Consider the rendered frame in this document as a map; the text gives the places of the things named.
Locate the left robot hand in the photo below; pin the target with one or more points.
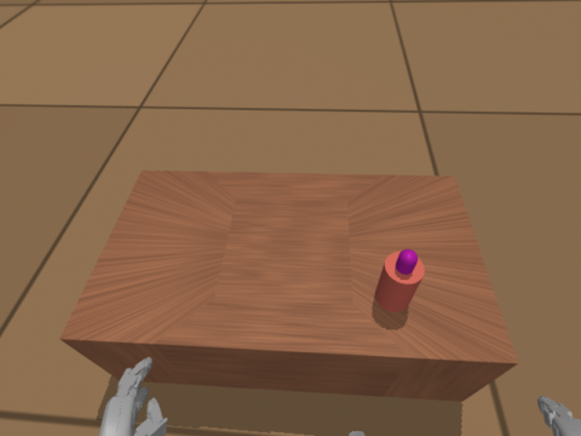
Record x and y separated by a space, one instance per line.
121 411

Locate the right robot hand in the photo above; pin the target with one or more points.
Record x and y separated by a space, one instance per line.
559 418

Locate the bottle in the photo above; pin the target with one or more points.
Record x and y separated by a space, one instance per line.
400 278

